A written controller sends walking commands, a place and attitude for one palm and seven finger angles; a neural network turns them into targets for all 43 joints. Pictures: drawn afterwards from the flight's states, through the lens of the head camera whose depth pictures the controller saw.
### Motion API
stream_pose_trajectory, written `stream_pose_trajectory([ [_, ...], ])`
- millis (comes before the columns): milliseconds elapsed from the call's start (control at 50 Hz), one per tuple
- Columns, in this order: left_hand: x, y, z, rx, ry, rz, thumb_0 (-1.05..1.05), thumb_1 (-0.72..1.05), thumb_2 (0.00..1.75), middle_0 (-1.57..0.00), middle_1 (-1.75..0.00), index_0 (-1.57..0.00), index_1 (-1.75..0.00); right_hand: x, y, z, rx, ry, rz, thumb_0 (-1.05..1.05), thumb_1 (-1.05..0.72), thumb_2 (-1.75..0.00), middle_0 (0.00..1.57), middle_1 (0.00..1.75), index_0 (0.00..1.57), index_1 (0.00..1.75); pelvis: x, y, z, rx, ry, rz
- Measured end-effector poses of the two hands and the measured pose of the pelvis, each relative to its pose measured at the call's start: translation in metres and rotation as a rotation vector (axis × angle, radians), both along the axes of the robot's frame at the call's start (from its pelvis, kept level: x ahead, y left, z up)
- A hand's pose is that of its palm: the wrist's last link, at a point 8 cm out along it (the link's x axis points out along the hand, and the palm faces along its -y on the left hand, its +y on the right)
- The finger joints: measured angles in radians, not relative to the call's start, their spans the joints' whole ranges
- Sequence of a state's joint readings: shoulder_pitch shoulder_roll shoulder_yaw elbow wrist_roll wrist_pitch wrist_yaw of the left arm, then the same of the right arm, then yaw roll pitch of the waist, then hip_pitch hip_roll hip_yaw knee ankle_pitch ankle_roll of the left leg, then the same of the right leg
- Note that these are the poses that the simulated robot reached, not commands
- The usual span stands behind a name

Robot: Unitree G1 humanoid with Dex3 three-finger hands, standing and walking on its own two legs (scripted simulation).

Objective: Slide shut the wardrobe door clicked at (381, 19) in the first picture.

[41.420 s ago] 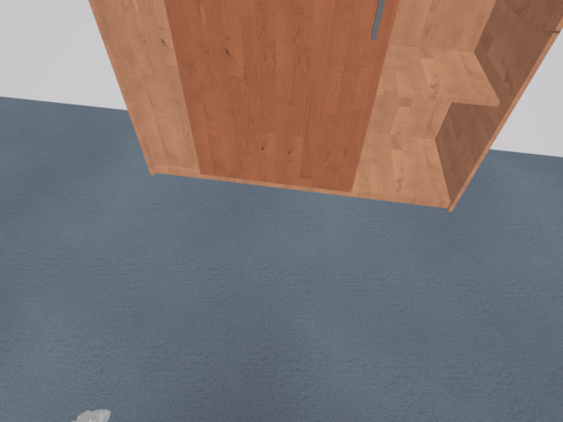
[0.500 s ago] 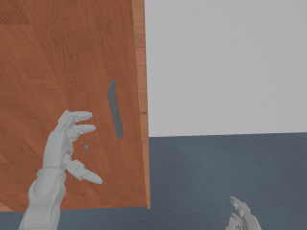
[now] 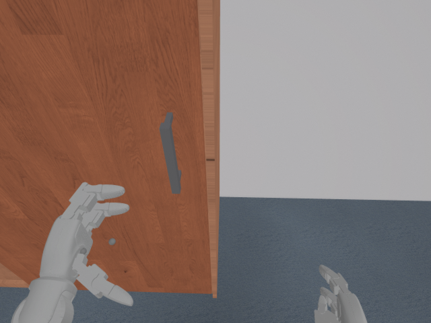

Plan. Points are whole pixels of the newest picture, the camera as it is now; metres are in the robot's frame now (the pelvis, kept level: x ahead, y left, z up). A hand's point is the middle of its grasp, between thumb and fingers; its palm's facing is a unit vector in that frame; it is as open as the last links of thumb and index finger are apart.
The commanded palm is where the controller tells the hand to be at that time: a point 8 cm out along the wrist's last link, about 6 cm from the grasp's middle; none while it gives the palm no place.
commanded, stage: slip the hand off the handle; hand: left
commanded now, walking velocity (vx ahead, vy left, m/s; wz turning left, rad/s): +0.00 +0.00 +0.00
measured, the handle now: (172, 155) +0.39 +0.13 +0.13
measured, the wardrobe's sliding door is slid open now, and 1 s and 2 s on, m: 0.00 0.00 0.00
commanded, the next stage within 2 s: draw the hand back to the body in 0.04 s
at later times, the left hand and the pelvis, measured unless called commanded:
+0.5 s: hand (98, 231) +0.21 +0.20 +0.14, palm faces +0.09 -0.99 -0.06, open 14.7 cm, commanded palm +0.18 +0.25 +0.15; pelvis +0.01 +0.00 +0.00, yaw +0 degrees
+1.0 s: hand (64, 224) +0.21 +0.25 +0.15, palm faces +0.36 -0.87 -0.33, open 12.4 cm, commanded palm +0.16 +0.29 +0.18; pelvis +0.01 +0.01 +0.02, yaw -1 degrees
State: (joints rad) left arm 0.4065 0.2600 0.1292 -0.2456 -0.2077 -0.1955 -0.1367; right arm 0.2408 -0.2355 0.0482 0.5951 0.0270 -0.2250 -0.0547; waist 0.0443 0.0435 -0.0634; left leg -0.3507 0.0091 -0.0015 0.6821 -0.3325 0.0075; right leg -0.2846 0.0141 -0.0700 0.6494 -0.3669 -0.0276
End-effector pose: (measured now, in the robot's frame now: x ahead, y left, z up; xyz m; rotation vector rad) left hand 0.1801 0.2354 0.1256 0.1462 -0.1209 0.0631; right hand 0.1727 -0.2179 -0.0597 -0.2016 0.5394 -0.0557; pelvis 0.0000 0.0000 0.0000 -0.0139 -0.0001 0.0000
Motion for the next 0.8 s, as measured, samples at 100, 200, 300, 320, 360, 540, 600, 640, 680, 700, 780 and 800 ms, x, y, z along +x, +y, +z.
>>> stream_pose_trajectory([
  [100,0.007,0.004,-0.002,0.002,-0.002,-0.004,-0.02,-0.55,0.2,-0.26,-1.15,-0.26,-1.15,-0.004,-0.006,-0.005,-0.013,0.019,-0.012,0.01,-0.9,-0.9,0.2,0.3,0.2,0.3,-0.002,-0.002,-0.001,-0.002,0.008,0.005],
  [200,0.018,0.003,-0.001,-0.029,0.0,-0.027,-0.02,-0.55,0.2,-0.26,-1.15,-0.26,-1.15,-0.008,-0.01,-0.006,-0.008,0.016,-0.038,0.01,-0.9,-0.9,0.2,0.3,0.2,0.3,0.001,-0.002,-0.001,0.0,0.016,-0.002],
  [300,0.021,0.005,0.001,-0.108,0.068,-0.016,-0.02,-0.55,0.2,-0.26,-1.15,-0.26,-1.15,-0.007,-0.01,-0.001,0.004,-0.017,-0.069,0.01,-0.9,-0.9,0.2,0.3,0.2,0.3,0.009,0.0,0.003,0.003,0.008,-0.007],
  [320,0.019,0.006,0.003,-0.102,0.073,-0.012,-0.02,-0.55,0.2,-0.26,-1.15,-0.26,-1.15,-0.005,-0.009,0.001,0.006,-0.025,-0.07,0.01,-0.9,-0.9,0.2,0.3,0.2,0.3,0.01,0.0,0.004,0.004,0.006,-0.008],
  [360,0.015,0.007,0.006,-0.094,0.074,-0.004,-0.02,-0.55,0.2,-0.26,-1.15,-0.25,-1.15,-0.002,-0.008,0.004,0.008,-0.04,-0.065,0.01,-0.9,-0.9,0.2,0.3,0.2,0.3,0.011,0.001,0.004,0.005,0.002,-0.008],
  [540,0.001,0.02,0.017,-0.082,0.059,0.03,-0.02,-0.55,0.2,-0.26,-1.15,-0.25,-1.15,0.013,0.002,0.011,0.003,-0.07,-0.016,0.01,-0.9,-0.9,0.2,0.3,0.2,0.3,0.01,0.003,0.005,0.001,-0.016,0.005],
  [600,-0.002,0.023,0.019,-0.079,0.059,0.033,-0.02,-0.55,0.2,-0.26,-1.15,-0.25,-1.15,0.017,0.006,0.013,0.004,-0.08,-0.006,0.01,-0.9,-0.9,0.2,0.3,0.2,0.3,0.01,0.003,0.006,0.0,-0.022,0.008],
  [640,-0.003,0.025,0.022,-0.076,0.058,0.034,-0.02,-0.54,0.21,-0.25,-1.14,-0.25,-1.14,0.018,0.008,0.014,0.006,-0.085,-0.001,0.01,-0.9,-0.9,0.2,0.3,0.2,0.3,0.009,0.003,0.006,-0.001,-0.026,0.009],
  [680,-0.003,0.028,0.024,-0.073,0.056,0.033,-0.02,-0.52,0.22,-0.25,-1.13,-0.25,-1.13,0.019,0.01,0.015,0.008,-0.09,0.002,0.01,-0.9,-0.9,0.2,0.3,0.2,0.3,0.009,0.003,0.007,-0.001,-0.029,0.01],
  [700,-0.003,0.03,0.026,-0.031,0.057,0.059,-0.02,-0.5,0.22,-0.25,-1.12,-0.25,-1.12,0.019,0.01,0.015,0.006,-0.089,0.005,0.01,-0.9,-0.9,0.2,0.3,0.2,0.3,0.008,0.003,0.007,-0.001,-0.034,0.008],
  [780,-0.007,0.038,0.034,0.102,0.031,0.199,-0.02,-0.41,0.27,-0.25,-1.07,-0.25,-1.07,0.018,0.012,0.015,-0.001,-0.057,0.011,0.01,-0.9,-0.9,0.2,0.3,0.2,0.3,0.006,0.004,0.01,-0.001,-0.048,-0.003],
  [800,-0.008,0.039,0.035,0.119,0.028,0.222,-0.02,-0.39,0.28,-0.25,-1.05,-0.25,-1.05,0.017,0.013,0.014,-0.003,-0.044,0.01,0.01,-0.9,-0.9,0.2,0.3,0.2,0.3,0.006,0.005,0.011,-0.001,-0.051,-0.005],
])
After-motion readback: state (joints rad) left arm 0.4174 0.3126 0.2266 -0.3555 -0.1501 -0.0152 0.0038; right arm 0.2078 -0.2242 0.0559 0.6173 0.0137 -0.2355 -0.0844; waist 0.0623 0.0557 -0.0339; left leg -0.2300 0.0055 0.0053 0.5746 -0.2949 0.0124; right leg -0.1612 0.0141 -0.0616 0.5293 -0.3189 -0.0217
